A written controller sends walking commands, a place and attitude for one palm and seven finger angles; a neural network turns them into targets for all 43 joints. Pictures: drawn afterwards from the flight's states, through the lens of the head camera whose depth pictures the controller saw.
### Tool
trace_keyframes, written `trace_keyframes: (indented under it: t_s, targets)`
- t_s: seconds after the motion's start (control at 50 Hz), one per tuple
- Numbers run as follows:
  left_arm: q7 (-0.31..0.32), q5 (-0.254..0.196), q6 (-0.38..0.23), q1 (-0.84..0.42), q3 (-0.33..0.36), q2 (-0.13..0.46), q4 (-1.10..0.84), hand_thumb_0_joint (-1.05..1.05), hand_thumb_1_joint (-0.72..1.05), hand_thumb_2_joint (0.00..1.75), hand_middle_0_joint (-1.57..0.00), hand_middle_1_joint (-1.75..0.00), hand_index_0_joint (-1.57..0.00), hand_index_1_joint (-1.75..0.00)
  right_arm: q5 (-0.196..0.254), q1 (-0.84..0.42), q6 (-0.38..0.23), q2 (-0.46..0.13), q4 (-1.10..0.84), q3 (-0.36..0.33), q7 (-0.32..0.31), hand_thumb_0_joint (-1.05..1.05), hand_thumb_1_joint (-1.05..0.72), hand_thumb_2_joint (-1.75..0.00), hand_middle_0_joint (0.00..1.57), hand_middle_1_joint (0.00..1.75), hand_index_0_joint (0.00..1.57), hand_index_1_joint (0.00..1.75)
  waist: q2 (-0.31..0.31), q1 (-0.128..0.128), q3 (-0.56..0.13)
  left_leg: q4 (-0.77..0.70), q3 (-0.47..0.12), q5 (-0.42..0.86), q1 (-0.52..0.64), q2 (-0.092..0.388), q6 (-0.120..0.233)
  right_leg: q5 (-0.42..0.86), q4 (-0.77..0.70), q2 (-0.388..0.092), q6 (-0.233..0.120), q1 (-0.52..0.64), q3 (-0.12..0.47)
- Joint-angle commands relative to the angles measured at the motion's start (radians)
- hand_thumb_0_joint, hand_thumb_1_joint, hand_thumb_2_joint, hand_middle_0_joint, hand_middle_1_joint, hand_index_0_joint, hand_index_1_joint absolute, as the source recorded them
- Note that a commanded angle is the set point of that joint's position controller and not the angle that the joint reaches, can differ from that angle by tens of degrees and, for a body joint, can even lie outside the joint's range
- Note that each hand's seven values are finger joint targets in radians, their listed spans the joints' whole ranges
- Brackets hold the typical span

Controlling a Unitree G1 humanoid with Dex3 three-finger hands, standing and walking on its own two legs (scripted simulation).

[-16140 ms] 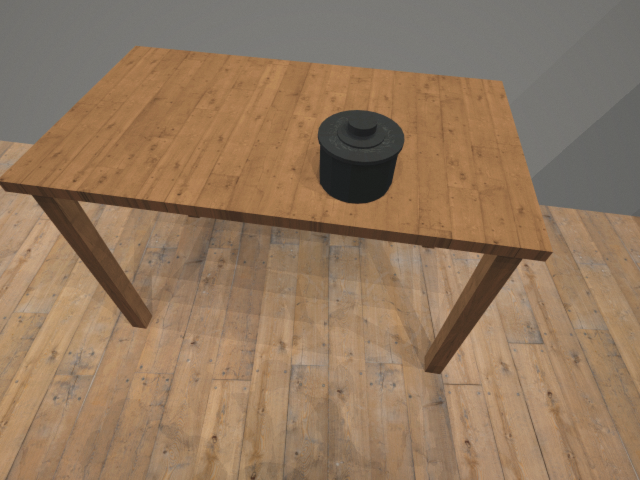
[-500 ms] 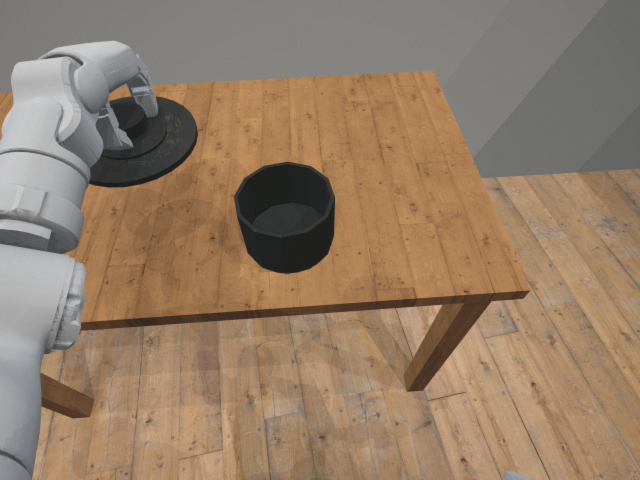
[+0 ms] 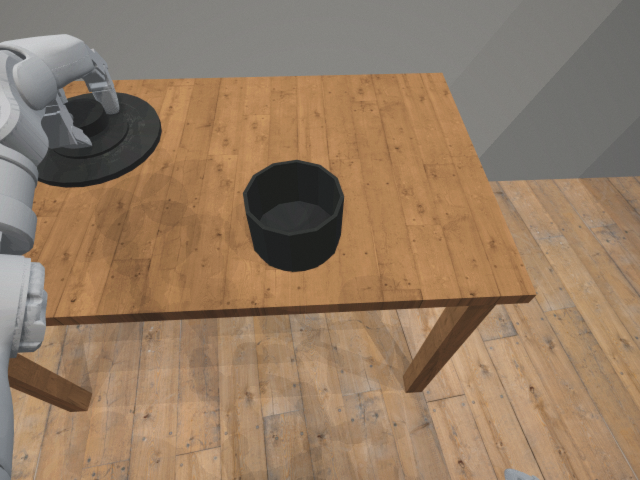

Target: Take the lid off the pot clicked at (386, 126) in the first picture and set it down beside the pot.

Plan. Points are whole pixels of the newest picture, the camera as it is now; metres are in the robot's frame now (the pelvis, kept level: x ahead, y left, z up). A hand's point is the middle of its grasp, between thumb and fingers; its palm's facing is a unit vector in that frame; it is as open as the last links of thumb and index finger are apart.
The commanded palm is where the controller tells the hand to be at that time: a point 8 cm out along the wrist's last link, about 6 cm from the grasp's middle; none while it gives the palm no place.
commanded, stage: move the lid sideways beside the pot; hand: left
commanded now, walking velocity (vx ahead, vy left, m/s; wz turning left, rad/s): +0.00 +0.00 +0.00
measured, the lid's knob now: (81, 118) +0.50 +0.28 +0.17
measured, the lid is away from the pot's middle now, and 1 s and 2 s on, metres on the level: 0.25 0.23 0.23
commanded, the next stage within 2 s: lower the lid onto the table in 0.06 s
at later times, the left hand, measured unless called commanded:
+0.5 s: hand (99, 125) +0.48 +0.25 +0.18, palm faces -0.34 -0.07 -0.94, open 8.5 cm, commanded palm +0.48 +0.25 +0.25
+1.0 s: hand (101, 159) +0.47 +0.26 +0.14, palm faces -0.38 -0.06 -0.92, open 8.5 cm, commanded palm +0.48 +0.26 +0.21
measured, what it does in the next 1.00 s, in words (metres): stands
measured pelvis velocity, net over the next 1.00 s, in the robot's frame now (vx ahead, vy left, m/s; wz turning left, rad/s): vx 0.00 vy -0.01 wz -0.01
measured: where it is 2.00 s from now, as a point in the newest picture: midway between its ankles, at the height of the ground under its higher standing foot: outside the picture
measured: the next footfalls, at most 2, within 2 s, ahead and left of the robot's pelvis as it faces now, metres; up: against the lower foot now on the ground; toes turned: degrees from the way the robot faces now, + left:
none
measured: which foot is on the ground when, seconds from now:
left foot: down 0.00-1.00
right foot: down 0.00-1.00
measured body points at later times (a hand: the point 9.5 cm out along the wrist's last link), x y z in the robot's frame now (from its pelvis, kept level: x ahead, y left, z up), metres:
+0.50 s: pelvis +0.00 +0.00 +0.00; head +0.06 -0.01 +0.44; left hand +0.50 +0.25 +0.23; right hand +0.05 -0.27 -0.13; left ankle -0.01 +0.07 -0.74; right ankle -0.03 -0.15 -0.74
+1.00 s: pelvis +0.00 -0.01 +0.00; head +0.06 -0.02 +0.44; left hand +0.48 +0.26 +0.19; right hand +0.08 -0.29 -0.13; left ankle -0.01 +0.07 -0.74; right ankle -0.03 -0.15 -0.74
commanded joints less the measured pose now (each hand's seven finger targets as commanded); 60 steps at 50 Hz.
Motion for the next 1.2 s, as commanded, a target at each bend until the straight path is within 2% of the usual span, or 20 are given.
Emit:
trace_keyframes:
  t_s: [0.0,0.04,0.06,0.08,0.12,0.18,0.22,0.3,0.38,0.46,0.54,0.56,0.62,0.76,0.8,0.82,0.9,1.0,1.1,1.18]
  targets:
    - [0.044,-0.003,0.004,-0.625,0.045,0.27,-0.221,0.0,0.5,1.12,-0.81,-1.01,-0.79,-1.01,0.008,0.034,-0.016,-0.16,-0.08,-0.052,-0.012,0.0,-0.9,-0.9,0.2,0.3,0.2,0.3,0.056,-0.013,-0.419,0.014,-0.071,0.441,0.361,0.039,-0.006,0.271,-0.009,0.056,-0.069,-0.001,-0.034]
    - [0.042,-0.009,-0.008,-0.696,0.012,0.233,-0.352,0.0,0.5,1.12,-0.81,-1.01,-0.79,-1.01,0.002,0.024,-0.026,-0.156,-0.092,-0.06,-0.007,0.0,-0.9,-0.9,0.2,0.3,0.2,0.3,0.144,-0.017,-0.487,0.04,-0.087,0.564,0.456,0.043,-0.017,0.287,-0.004,0.054,-0.074,-0.035,-0.03]
    - [0.046,-0.002,-0.014,-0.707,0.047,0.27,-0.398,0.0,0.5,1.12,-0.81,-1.01,-0.79,-1.01,-0.004,0.036,-0.029,-0.151,-0.091,-0.064,-0.006,0.0,-0.9,-0.9,0.2,0.3,0.2,0.3,0.168,-0.017,-0.528,0.049,-0.104,0.621,0.503,0.048,-0.024,0.284,-0.002,0.063,-0.072,-0.041,-0.028]
    - [0.042,-0.001,-0.017,-0.685,0.032,0.243,-0.363,0.0,0.5,1.12,-0.81,-1.01,-0.79,-1.01,-0.007,0.042,-0.032,-0.148,-0.089,-0.062,-0.009,0.0,-0.9,-0.9,0.2,0.3,0.2,0.3,0.173,-0.022,-0.525,0.053,-0.106,0.617,0.511,0.045,-0.025,0.266,-0.008,0.067,-0.071,-0.054,-0.031]
    - [0.039,-0.018,-0.024,-0.639,0.081,0.292,-0.326,0.0,0.5,1.12,-0.81,-1.01,-0.79,-1.01,-0.003,0.052,-0.028,-0.154,-0.081,-0.058,-0.013,0.0,-0.9,-0.9,0.2,0.3,0.2,0.3,0.113,-0.016,-0.515,0.039,-0.098,0.563,0.473,0.043,-0.016,0.272,-0.011,0.065,-0.069,-0.019,-0.031]
    - [0.028,-0.042,-0.001,-0.611,0.024,0.207,-0.196,0.0,0.5,1.12,-0.81,-1.01,-0.79,-1.01,0.003,0.063,-0.03,-0.157,-0.053,-0.056,-0.013,0.0,-0.9,-0.9,0.2,0.3,0.2,0.3,0.051,-0.026,-0.405,0.017,-0.082,0.426,0.392,0.036,-0.005,0.239,-0.017,0.063,-0.068,-0.043,-0.044]
    - [0.035,-0.037,0.01,-0.62,0.022,0.218,-0.172,0.0,0.5,1.12,-0.81,-1.01,-0.79,-1.01,0.008,0.062,-0.029,-0.166,-0.044,-0.052,-0.01,0.0,-0.9,-0.9,0.2,0.3,0.2,0.3,0.033,-0.023,-0.368,0.001,-0.083,0.369,0.352,0.037,-0.011,0.214,-0.017,0.065,-0.071,-0.048,-0.048]
    - [0.066,0.011,-0.011,-0.683,0.044,0.25,-0.264,0.0,0.5,1.12,-0.81,-1.01,-0.79,-1.01,-0.008,0.067,-0.042,-0.16,-0.059,-0.056,-0.01,0.0,-0.9,-0.9,0.2,0.3,0.2,0.3,0.091,-0.015,-0.494,0.026,-0.095,0.481,0.427,0.04,-0.022,0.245,0.001,0.066,-0.075,-0.029,-0.036]
    - [0.077,0.001,-0.021,-0.625,0.082,0.273,-0.189,0.0,0.5,1.12,-0.81,-1.01,-0.79,-1.01,-0.009,0.077,-0.042,-0.158,-0.06,-0.055,-0.013,0.0,-0.9,-0.9,0.2,0.3,0.2,0.3,0.051,-0.012,-0.487,0.023,-0.081,0.469,0.386,0.038,-0.011,0.278,0.006,0.063,-0.072,0.005,-0.031]
    - [0.1,0.02,-0.029,-0.611,0.149,0.372,-0.195,0.0,0.5,1.12,-0.81,-1.01,-0.79,-1.01,-0.011,0.072,-0.036,-0.165,-0.071,-0.052,-0.013,0.0,-0.9,-0.9,0.2,0.3,0.2,0.3,0.06,0.005,-0.506,0.021,-0.072,0.5,0.352,0.039,-0.009,0.332,0.017,0.059,-0.075,0.05,-0.023]
    - [0.1,0.028,-0.028,-0.548,0.08,0.259,-0.178,0.0,0.5,1.12,-0.81,-1.01,-0.79,-1.01,-0.012,0.073,-0.036,-0.154,-0.079,-0.062,-0.006,0.0,-0.9,-0.9,0.2,0.3,0.2,0.3,0.08,-0.006,-0.478,0.045,-0.078,0.591,0.39,0.047,-0.017,0.319,0.011,0.06,-0.074,-0.017,-0.027]
    - [0.102,0.027,-0.024,-0.519,0.127,0.309,-0.162,0.0,0.5,1.12,-0.81,-1.01,-0.79,-1.01,-0.011,0.074,-0.029,-0.16,-0.077,-0.061,-0.004,0.0,-0.9,-0.9,0.2,0.3,0.2,0.3,0.055,0.001,-0.463,0.04,-0.076,0.559,0.369,0.05,-0.012,0.316,0.011,0.063,-0.071,0.001,-0.026]
    - [0.092,0.009,-0.026,-0.484,0.115,0.294,-0.149,0.0,0.5,1.12,-0.81,-1.01,-0.79,-1.01,-0.006,0.062,-0.018,-0.158,-0.09,-0.058,-0.009,0.0,-0.9,-0.9,0.2,0.3,0.2,0.3,0.024,-0.003,-0.469,0.04,-0.061,0.517,0.339,0.038,0.002,0.341,0.015,0.06,-0.069,0.028,-0.021]
    - [0.103,-0.005,-0.065,-0.526,0.142,0.324,-0.329,0.0,0.5,1.12,-0.81,-1.01,-0.79,-1.01,-0.013,0.064,-0.013,-0.153,-0.09,-0.068,-0.012,0.0,-0.9,-0.9,0.2,0.3,0.2,0.3,0.1,-0.009,-0.545,0.058,-0.079,0.622,0.446,0.048,0.002,0.349,0.013,0.065,-0.066,0.013,-0.017]
    - [0.107,-0.014,-0.07,-0.452,0.167,0.334,-0.273,0.0,0.5,1.12,-0.81,-1.01,-0.79,-1.01,-0.01,0.059,-0.009,-0.153,-0.09,-0.065,-0.015,0.0,-0.9,-0.9,0.2,0.3,0.2,0.3,0.063,-0.002,-0.511,0.054,-0.068,0.588,0.406,0.045,0.009,0.354,0.013,0.062,-0.065,0.028,-0.017]
    - [0.107,-0.018,-0.067,-0.424,0.15,0.311,-0.213,0.0,0.5,1.12,-0.81,-1.01,-0.79,-1.01,-0.007,0.055,-0.005,-0.152,-0.084,-0.059,-0.016,0.0,-0.9,-0.9,0.2,0.3,0.2,0.3,0.047,-0.004,-0.453,0.047,-0.059,0.537,0.358,0.042,0.01,0.342,0.011,0.06,-0.067,0.02,-0.022]
    - [0.116,-0.007,-0.052,-0.437,0.103,0.274,-0.17,0.0,0.5,1.12,-0.81,-1.01,-0.79,-1.01,0.0,0.046,0.001,-0.157,-0.074,-0.055,-0.015,0.0,-0.9,-0.9,0.2,0.3,0.2,0.3,0.039,-0.008,-0.391,0.036,-0.046,0.432,0.303,0.041,0.006,0.304,0.009,0.06,-0.07,0.001,-0.025]
    - [0.131,0.002,-0.08,-0.477,0.158,0.356,-0.256,0.0,0.5,1.12,-0.81,-1.01,-0.79,-1.01,-0.003,0.041,-0.005,-0.154,-0.091,-0.055,-0.031,0.0,-0.9,-0.9,0.2,0.3,0.2,0.3,0.055,-0.001,-0.523,0.048,-0.044,0.47,0.342,0.038,0.015,0.367,0.021,0.055,-0.068,0.076,-0.008]
    - [0.124,-0.023,-0.089,-0.454,0.116,0.306,-0.196,0.0,0.5,1.12,-0.81,-1.01,-0.79,-1.01,0.001,0.047,-0.006,-0.159,-0.071,-0.054,-0.039,0.0,-0.9,-0.9,0.2,0.3,0.2,0.3,0.047,-0.015,-0.445,0.048,-0.029,0.399,0.308,0.039,0.02,0.336,0.011,0.054,-0.064,0.031,-0.01]
    - [0.136,-0.013,-0.114,-0.44,0.124,0.303,-0.233,0.0,0.5,1.12,-0.81,-1.01,-0.79,-1.01,-0.004,0.054,-0.009,-0.155,-0.073,-0.056,-0.04,0.0,-0.9,-0.9,0.2,0.3,0.2,0.3,0.102,-0.011,-0.479,0.063,-0.051,0.504,0.366,0.046,0.013,0.331,0.02,0.061,-0.069,-0.003,-0.016]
